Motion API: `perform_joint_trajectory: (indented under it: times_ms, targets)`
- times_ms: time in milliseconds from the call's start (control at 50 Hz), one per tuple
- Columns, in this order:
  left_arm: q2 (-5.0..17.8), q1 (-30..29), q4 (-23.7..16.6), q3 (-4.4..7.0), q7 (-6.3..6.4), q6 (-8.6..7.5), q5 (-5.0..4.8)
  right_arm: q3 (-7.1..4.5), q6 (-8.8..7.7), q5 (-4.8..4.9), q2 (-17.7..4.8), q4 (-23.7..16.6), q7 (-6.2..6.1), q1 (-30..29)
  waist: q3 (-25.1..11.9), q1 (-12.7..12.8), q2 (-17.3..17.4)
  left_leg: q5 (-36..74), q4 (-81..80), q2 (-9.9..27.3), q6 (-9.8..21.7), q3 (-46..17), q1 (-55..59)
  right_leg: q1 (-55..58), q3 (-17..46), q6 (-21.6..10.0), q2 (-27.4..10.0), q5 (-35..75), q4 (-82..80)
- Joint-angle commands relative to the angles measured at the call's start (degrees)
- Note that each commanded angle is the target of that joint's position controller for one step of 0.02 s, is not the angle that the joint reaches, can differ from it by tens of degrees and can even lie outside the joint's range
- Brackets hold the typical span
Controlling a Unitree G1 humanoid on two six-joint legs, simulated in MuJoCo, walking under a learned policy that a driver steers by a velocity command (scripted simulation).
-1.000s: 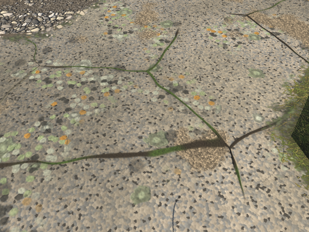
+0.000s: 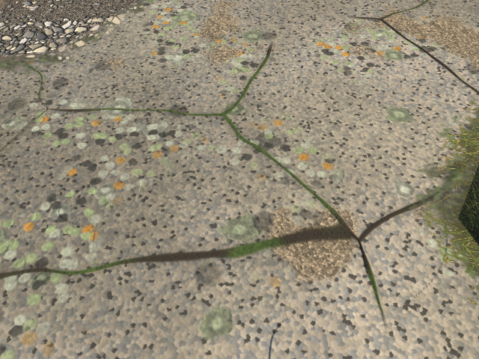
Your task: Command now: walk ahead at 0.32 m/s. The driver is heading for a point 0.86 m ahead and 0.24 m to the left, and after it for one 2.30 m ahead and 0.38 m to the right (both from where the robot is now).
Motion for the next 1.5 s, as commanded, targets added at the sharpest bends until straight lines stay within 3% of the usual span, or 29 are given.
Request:
perform_joint_trajectory:
  times_ms: [20, 80, 120, 140, 180, 280, 400, 480, 520, 540, 560, 580, 620, 640, 680, 740, 840, 960, 1000, 1040, 1060, 1080, 1100, 1120, 1160, 1200, 1280, 1400, 1500]
  targets:
    - [3.0, -3.8, -5.4, 0.83, -1.33, -2.32, -0.31, -1.56, -0.81, -0.44, -8.1, -0.9, 0.31, 4.7, 9.2, -0.8, 5.5, -19.4, -23.1, 21.4, 12.4, -32.6, 0.2, -16.2, -0.1, -1.2, -1.4, 0.4, 4.3]
    - [1.9, 11.4, -0.5, 1.44, -1.45, -2.93, -1.34, -1.17, -0.97, 1.28, -6.5, -4.9, 0.61, -7.8, 7.4, 8.3, 2.1, -11.8, -13.7, 10.9, 4.5, -13.8, -19.3, 12.3, -1.4, -1.3, 1.2, 9.6, -14.5]
    - [11.4, 23.1, 1.6, 4.19, -0.72, -2.81, -0.78, 0.03, -2.07, 0.40, -2.7, -9.5, 1.01, -12.0, 6.4, 11.7, -17.4, -9.6, 16.6, -0.4, -0.2, 1.9, -34.5, 20.9, 34.7, -7.1, -20.6, -6.8, -32.4]
    - [9.3, 17.7, 0.4, 3.69, -0.28, -2.16, -0.46, -0.60, -2.13, -1.21, -5.6, -9.1, 1.27, -11.8, 10.4, 7.9, -8.5, -8.1, 24.4, 3.1, 0.3, -1.9, -35.5, 15.6, 33.4, -8.0, -21.1, -5.5, -31.5]
    - [7.0, 10.7, -2.3, 2.97, -0.25, -2.76, -0.66, -0.18, -2.78, -0.45, -3.2, -7.4, 2.17, -8.5, 10.4, 3.4, -2.6, 0.3, 27.6, 5.7, 0.1, -3.5, -33.3, 12.5, 23.5, -5.9, -16.5, 5.4, -31.8]
    - [4.9, 13.1, -1.1, 1.80, -0.07, -4.34, -0.87, -0.40, -1.42, -0.21, -2.7, -8.4, 2.93, -10.8, 6.7, 1.6, -4.3, 8.3, 26.9, 4.5, -1.3, -0.4, -31.3, 13.5, 6.2, -2.3, -11.1, 37.9, -30.0]
    - [5.4, 13.0, -1.2, 1.08, 0.56, -4.79, -0.60, 1.32, -1.00, 0.18, -1.0, -14.7, 3.09, -24.7, 9.3, 3.1, -5.7, 15.4, 7.8, 1.8, 0.0, 5.2, -23.1, 7.7, -3.6, -0.1, -10.1, 51.9, -31.0]
    - [9.4, 11.4, -1.5, 1.93, 1.60, -5.03, -0.83, 0.03, -1.54, 0.03, -5.2, -13.2, 2.43, -15.6, 1.7, -2.2, -7.0, 11.8, 3.9, -2.9, 5.1, 8.1, -9.1, 13.1, -7.6, 1.3, -12.4, 82.3, -14.0]
    - [11.5, 8.4, -2.9, 2.71, 1.39, -4.36, -0.98, -1.78, -2.01, -0.38, -8.2, -8.6, 2.08, -1.2, -5.3, -8.8, -7.3, 12.0, -2.5, -3.0, 8.4, 5.0, 6.7, 8.6, -8.5, 1.2, -12.5, 74.8, 6.9]
    - [10.4, 6.6, -4.9, 2.58, 0.70, -4.38, -0.96, -3.26, -1.82, -1.18, -12.2, -7.7, 1.66, 4.8, -8.9, -11.3, -2.2, 3.9, -5.4, 6.7, 11.9, -8.4, 17.1, -2.7, -9.4, 1.4, -9.0, 52.3, 25.5]
    - [4.8, 10.2, -7.5, 2.23, -0.44, -4.67, -1.74, -4.15, -1.08, -0.84, -15.8, -8.8, 1.74, 2.9, -14.0, -5.2, 12.2, 6.4, -11.7, 22.7, 21.9, -42.0, 30.7, -24.7, -4.9, 4.0, 3.9, 0.8, 48.3]
    - [9.0, 3.8, -10.1, 2.80, -0.96, -5.24, -1.06, -4.08, -0.71, 0.73, -15.1, -9.2, 1.88, -0.6, -11.2, -5.5, 3.6, -2.6, -18.2, 21.9, 22.5, -44.8, 27.0, -32.7, 3.4, 2.6, 1.2, 5.2, 50.1]
    - [9.9, -1.8, -12.5, 3.28, -1.30, -6.17, -1.24, -2.49, -1.28, 0.60, -9.1, -10.2, 1.61, -7.0, 1.3, -0.8, -3.9, 4.1, -22.4, 19.1, 17.2, -32.8, 10.2, -31.2, 3.3, 2.4, -4.0, 12.7, 40.0]
    - [9.3, -2.4, -13.1, 3.43, -1.13, -5.43, -0.65, -1.95, -1.91, 0.50, -7.8, -10.3, 1.33, -7.7, 2.6, 1.3, -5.0, 11.4, -22.4, 16.2, 15.2, -28.1, 4.6, -27.2, 3.7, 3.2, -5.3, 12.8, 35.9]
    - [7.1, -0.8, -13.5, 3.10, -1.37, -3.13, 0.61, -1.53, -3.16, 0.80, -7.8, -10.2, 0.89, -6.7, 2.4, 3.5, -3.3, 19.1, -22.4, 12.5, 13.6, -22.0, -1.0, -22.2, 3.2, 5.1, -6.0, 11.8, 30.3]
    - [7.2, -6.0, -16.4, 3.21, -1.73, -1.40, 0.89, -1.88, -3.98, 1.19, -10.2, -10.0, 0.77, -2.8, 3.2, 2.9, 0.0, 23.5, -23.1, 9.7, 12.3, -18.6, -2.5, -24.7, 0.8, 7.3, -6.2, 16.1, 22.4]
    - [8.1, -19.5, -22.1, 3.20, -2.43, -0.83, 0.43, -1.80, -3.31, 1.12, -10.1, -10.3, 0.95, 4.8, 2.7, -2.3, 3.0, 31.3, -21.0, 8.1, 7.1, -19.2, 5.2, -30.9, -0.4, 8.6, -4.6, 27.6, 9.5]
    - [8.5, -29.8, -27.4, 2.14, -3.02, -1.46, -0.20, -1.95, -2.73, 0.19, -11.2, -11.3, 0.01, 9.8, 2.4, -5.6, 4.7, 39.4, -15.7, 9.5, 7.7, -22.9, 16.1, -33.1, -0.4, 7.6, -1.0, 26.5, -0.9]
    - [9.5, -28.7, -28.2, 2.12, -2.92, -2.08, -0.53, -2.24, -2.77, 0.02, -12.1, -12.3, -0.48, 8.4, 1.9, -4.1, 5.5, 42.4, -13.3, 10.2, 6.8, -24.1, 16.5, -27.8, 0.4, 6.3, -0.1, 25.2, -5.7]
    - [12.0, -18.8, -25.7, 3.06, -2.07, -2.73, -0.82, -2.62, -3.18, 0.10, -13.7, -13.8, -0.30, 4.2, -2.2, 1.0, 5.8, 53.0, -5.5, 8.5, 4.0, -23.0, 11.9, -11.1, -0.2, 4.2, 2.8, 21.5, -9.9]
    - [13.8, -10.3, -23.7, 3.80, -1.34, -3.38, -0.81, -2.71, -3.70, 0.57, -14.2, -14.3, 0.38, 2.6, -6.9, 5.4, 4.0, 52.8, 4.3, 6.0, 2.7, -21.2, 8.5, 1.0, 0.3, 2.7, 1.7, 24.7, -13.4]
    - [17.5, -1.2, -22.9, 4.76, -0.20, -3.88, 0.64, -2.05, -4.31, 1.40, -11.5, -16.1, 1.02, 2.3, -14.6, 8.6, 0.4, 37.4, 18.1, 3.2, 1.9, -19.4, 0.1, 15.5, 10.0, 0.2, -8.8, 16.4, -13.6]
    - [22.3, 0.6, -23.3, 5.83, 0.05, -3.36, 2.31, -0.76, -4.00, 3.74, -4.5, -17.6, 0.76, 9.5, -22.5, 4.7, -13.5, -10.2, 35.7, -5.4, -0.1, -12.0, -17.8, 31.2, 34.6, -6.4, -26.9, 19.6, -15.0]
    - [19.4, -1.4, -23.3, 5.94, -0.43, -2.41, 0.93, -1.60, -3.20, 1.68, -11.0, -17.2, 0.14, 9.8, -21.8, 3.6, -10.3, -9.9, 42.6, -1.7, 0.6, -10.6, -23.3, 26.2, 44.5, -8.7, -26.9, 12.0, -18.8]
    - [10.5, -8.5, -23.8, 3.76, -0.88, -2.49, 0.31, -1.74, -2.38, 0.24, -10.6, -17.5, 0.92, 2.1, -5.4, 2.1, -0.6, 0.2, 40.0, 3.1, -0.1, -9.2, -23.8, 9.1, 25.7, -5.4, -20.0, 13.5, -22.8]
    - [9.8, -7.5, -22.2, 3.42, -0.79, -3.09, 0.16, -1.75, -1.16, -0.71, -9.2, -18.1, 2.21, 0.9, -1.4, 0.5, -4.5, 1.8, 36.7, 5.3, -0.9, -8.3, -21.3, 1.9, 15.1, -3.0, -15.8, 21.6, -25.6]
    - [10.7, -4.3, -20.2, 3.94, -1.55, -5.03, -1.01, -1.37, 0.57, -0.93, -7.6, -20.8, 3.77, -3.3, -0.8, -0.3, -5.5, 5.4, 34.8, 6.5, -1.3, -6.9, -24.4, 1.1, 6.3, -3.4, -15.5, 32.1, -28.4]
    - [11.0, -0.9, -18.3, 3.98, -1.70, -4.94, -0.77, -0.05, 0.10, -0.81, -5.9, -25.6, 5.09, -15.5, 2.6, 1.5, -4.3, 17.9, 17.9, 6.7, -2.2, -3.9, -25.8, 0.9, -4.7, -2.5, -12.9, 39.3, -29.4]
    - [13.4, 3.6, -14.7, 3.89, -1.76, -3.95, -1.50, 1.05, -1.26, -1.57, -5.2, -25.3, 4.09, -18.0, 1.2, 2.2, -6.3, 17.0, 1.5, 2.8, -0.8, 0.9, -13.6, 5.2, -5.5, -1.4, -12.7, 59.5, -23.0]
Velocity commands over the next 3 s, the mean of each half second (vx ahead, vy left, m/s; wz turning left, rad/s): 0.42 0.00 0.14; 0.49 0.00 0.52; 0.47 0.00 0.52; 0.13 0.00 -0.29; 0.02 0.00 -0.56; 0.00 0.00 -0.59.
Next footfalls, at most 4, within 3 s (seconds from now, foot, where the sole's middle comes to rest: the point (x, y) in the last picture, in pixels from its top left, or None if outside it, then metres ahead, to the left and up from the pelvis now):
0.08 right None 0.03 -0.11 -0.76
0.54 left None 0.36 0.04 -0.76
1.08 right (249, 290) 0.73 0.00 -0.76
1.56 left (146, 276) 0.79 0.32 -0.76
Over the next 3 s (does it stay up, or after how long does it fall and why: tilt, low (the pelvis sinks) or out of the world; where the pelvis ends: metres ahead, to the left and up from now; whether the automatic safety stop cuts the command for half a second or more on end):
stays up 0.74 0.16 0.00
